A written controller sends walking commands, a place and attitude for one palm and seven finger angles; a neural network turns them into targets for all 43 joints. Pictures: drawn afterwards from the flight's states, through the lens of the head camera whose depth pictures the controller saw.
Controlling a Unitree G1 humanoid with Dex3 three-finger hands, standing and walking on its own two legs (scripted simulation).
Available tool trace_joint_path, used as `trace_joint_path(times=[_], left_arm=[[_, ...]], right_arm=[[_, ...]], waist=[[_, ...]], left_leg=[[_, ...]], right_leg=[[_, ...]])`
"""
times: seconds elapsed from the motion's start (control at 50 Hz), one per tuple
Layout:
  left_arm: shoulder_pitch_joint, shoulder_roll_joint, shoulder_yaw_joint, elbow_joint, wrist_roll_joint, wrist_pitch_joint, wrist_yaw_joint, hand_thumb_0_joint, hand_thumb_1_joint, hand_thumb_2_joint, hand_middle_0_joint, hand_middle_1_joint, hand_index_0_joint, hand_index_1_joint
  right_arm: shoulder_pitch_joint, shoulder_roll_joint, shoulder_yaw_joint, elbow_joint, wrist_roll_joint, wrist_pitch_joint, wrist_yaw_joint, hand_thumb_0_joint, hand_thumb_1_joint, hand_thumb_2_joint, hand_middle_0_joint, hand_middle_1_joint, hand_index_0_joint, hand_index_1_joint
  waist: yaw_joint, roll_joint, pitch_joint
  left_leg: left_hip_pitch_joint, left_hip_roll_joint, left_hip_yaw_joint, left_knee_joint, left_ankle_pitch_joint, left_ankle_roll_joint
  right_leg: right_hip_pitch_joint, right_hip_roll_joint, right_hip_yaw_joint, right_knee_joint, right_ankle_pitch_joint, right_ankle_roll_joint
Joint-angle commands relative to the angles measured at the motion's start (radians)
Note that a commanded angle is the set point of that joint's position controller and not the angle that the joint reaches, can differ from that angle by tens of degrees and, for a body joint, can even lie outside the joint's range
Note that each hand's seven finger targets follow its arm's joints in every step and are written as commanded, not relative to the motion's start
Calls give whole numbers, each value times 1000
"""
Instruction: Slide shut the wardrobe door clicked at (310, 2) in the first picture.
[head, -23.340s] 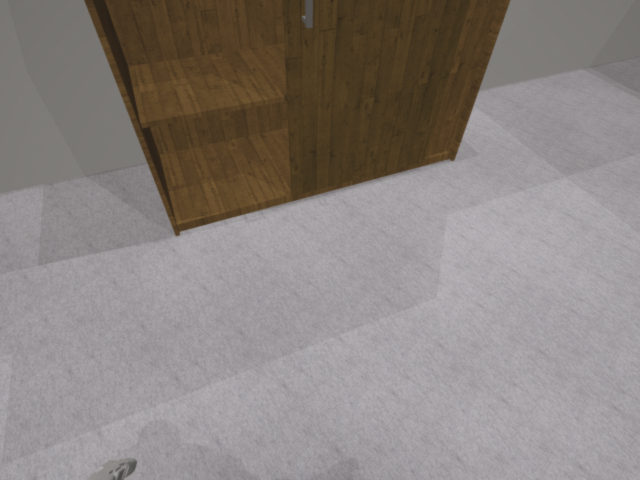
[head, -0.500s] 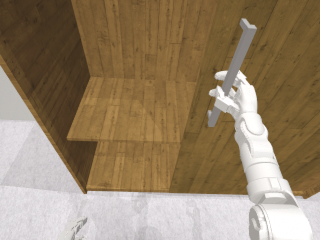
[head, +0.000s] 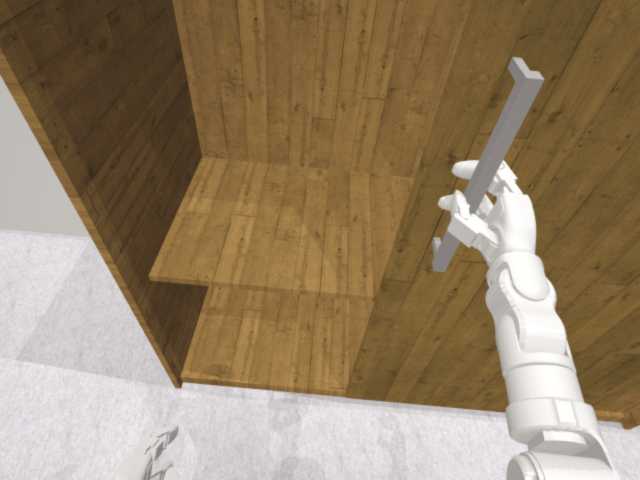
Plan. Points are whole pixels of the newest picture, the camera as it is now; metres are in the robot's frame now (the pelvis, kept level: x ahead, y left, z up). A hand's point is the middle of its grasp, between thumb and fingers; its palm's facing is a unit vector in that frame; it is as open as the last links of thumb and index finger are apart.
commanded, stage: grip the handle and tug to test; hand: right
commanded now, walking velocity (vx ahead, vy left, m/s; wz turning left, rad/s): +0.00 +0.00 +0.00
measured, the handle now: (471, 183) +0.46 -0.13 +0.16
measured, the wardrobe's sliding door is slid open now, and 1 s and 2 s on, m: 0.51 0.48 0.43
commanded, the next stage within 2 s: tug the door sideways, standing still in 0.02 s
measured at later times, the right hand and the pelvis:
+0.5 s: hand (454, 217) +0.41 -0.11 +0.15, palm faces +0.04 +1.00 -0.02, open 5.6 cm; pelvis +0.02 +0.00 +0.00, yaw -4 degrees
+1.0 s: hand (427, 217) +0.40 -0.07 +0.15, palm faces +0.00 +1.00 -0.05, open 5.8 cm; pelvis -0.01 -0.01 -0.01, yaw -5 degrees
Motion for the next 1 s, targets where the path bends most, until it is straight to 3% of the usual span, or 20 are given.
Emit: trace_joint_path(times=[0.0,0.06,0.1,0.14,0.2,0.24,0.28,0.32,0.42,0.44,0.48,0.5,0.58,0.62,0.66,0.88,0.92,0.98], left_arm=[[-104,103,43,-176,0,-47,-2,0,900,900,-200,-300,-200,-300],[-111,102,45,-187,3,-42,-4,0,900,900,-200,-300,-200,-300],[-118,95,44,-198,6,-40,-7,0,900,900,-200,-300,-200,-300],[-118,98,41,-171,3,-32,-1,0,900,900,-200,-300,-200,-300],[-97,104,44,-130,4,-23,15,0,900,900,-200,-300,-200,-300],[-95,100,46,-122,8,-15,16,0,900,900,-200,-300,-200,-300],[-88,94,47,-119,12,-10,15,0,900,900,-200,-300,-200,-300],[-93,88,45,-115,15,-8,12,0,900,900,-200,-300,-200,-300],[-119,81,38,-111,16,-11,7,0,900,900,-200,-300,-200,-300],[-118,82,38,-106,18,-10,5,0,900,900,-200,-300,-200,-300],[-111,79,38,-105,17,-11,1,0,900,900,-200,-300,-200,-300],[-107,79,38,-105,18,-12,-2,0,900,900,-200,-300,-200,-300],[-110,77,36,-102,15,-16,-9,0,900,900,-200,-300,-200,-300],[-111,74,35,-100,14,-23,-14,0,900,900,-200,-300,-200,-300],[-105,76,39,-96,15,-27,-20,0,900,900,-200,-300,-200,-300],[-85,76,41,-69,12,-45,-32,0,900,900,-200,-300,-200,-300],[-82,74,42,-68,13,-51,-35,0,900,900,-200,-300,-200,-300],[-73,74,44,-64,16,-53,-40,0,900,900,-200,-300,-200,-300]], right_arm=[[-197,-83,19,-388,14,-48,36,0,-900,-900,450,1400,450,1400],[-98,-113,-16,-472,14,-17,24,0,-900,-900,450,1400,450,1400],[-62,-87,8,-538,12,2,24,0,-900,-900,450,1400,450,1400],[-211,-47,79,-528,5,20,14,0,-900,-900,450,1400,450,1400],[-396,-39,89,-441,-5,45,-19,0,-900,-900,450,1400,450,1400],[-397,4,127,-422,-12,54,-27,0,-900,-900,450,1400,450,1400],[-408,47,170,-435,-18,59,-29,0,-900,-900,450,1400,450,1400],[-446,71,204,-440,-26,53,-29,0,-900,-900,450,1400,450,1400],[-505,156,286,-375,-20,8,-26,0,-900,-900,450,1400,450,1400],[-507,162,297,-348,-20,1,-23,0,-900,-900,450,1400,450,1400],[-536,179,316,-356,-23,-7,-16,0,-900,-900,450,1400,450,1400],[-558,189,332,-364,-23,-14,-13,0,-900,-900,450,1400,450,1400],[-587,240,374,-301,-21,-32,-14,0,-900,-900,450,1400,450,1400],[-620,268,400,-292,-24,-44,-19,0,-900,-900,450,1400,450,1400],[-629,283,421,-272,-28,-54,-27,0,-900,-900,450,1400,450,1400],[-676,318,434,-167,-31,-77,-65,0,-900,-900,450,1400,450,1400],[-703,323,442,-180,-35,-84,-74,0,-900,-900,450,1400,450,1400],[-722,331,444,-178,-37,-91,-94,0,-900,-900,450,1400,450,1400]], waist=[[-63,73,-335],[-76,64,-362],[-75,63,-370],[-36,48,-328],[6,68,-291],[6,63,-301],[8,45,-358],[10,31,-390],[22,99,-345],[23,95,-331],[23,39,-370],[26,58,-388],[32,75,-357],[36,39,-353],[41,67,-356],[41,74,-317],[43,48,-327],[45,74,-339]], left_leg=[[183,11,28,2,613,2],[221,17,27,10,697,0],[230,21,28,15,751,-5],[179,20,29,3,718,-3],[93,7,32,-14,618,-4],[95,10,33,-8,651,1],[101,14,38,17,711,-3],[77,15,44,24,672,-2],[48,12,51,14,560,3],[51,12,46,11,562,6],[35,12,45,30,597,5],[33,10,51,35,585,5],[-3,3,55,28,493,8],[-32,2,60,32,450,11],[-36,-2,62,32,420,13],[-66,-7,65,31,350,13],[-74,-7,64,34,350,14],[-65,-9,63,34,361,13]], right_leg=[[161,4,30,8,570,-15],[178,0,27,22,655,-13],[197,-2,26,28,718,-12],[201,-1,26,37,686,-15],[215,0,43,39,617,-15],[228,1,44,55,669,-19],[263,0,55,70,767,-17],[297,-1,72,76,797,-12],[265,3,89,60,652,-16],[255,6,84,64,638,-22],[291,5,92,83,718,-21],[299,1,103,83,730,-17],[273,0,115,74,623,-15],[282,-1,126,75,603,-9],[269,-2,134,72,562,-9],[221,4,131,58,451,-4],[236,3,134,60,466,0],[231,5,131,60,465,-4]])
